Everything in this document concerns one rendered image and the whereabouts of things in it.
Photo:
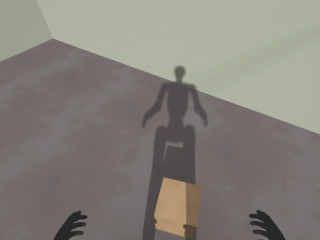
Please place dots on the robot left hand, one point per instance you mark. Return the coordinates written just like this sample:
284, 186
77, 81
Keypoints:
65, 232

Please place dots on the robot right hand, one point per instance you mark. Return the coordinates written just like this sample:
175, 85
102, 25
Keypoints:
272, 232

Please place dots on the carton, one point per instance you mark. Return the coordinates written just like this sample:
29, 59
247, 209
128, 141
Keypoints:
177, 209

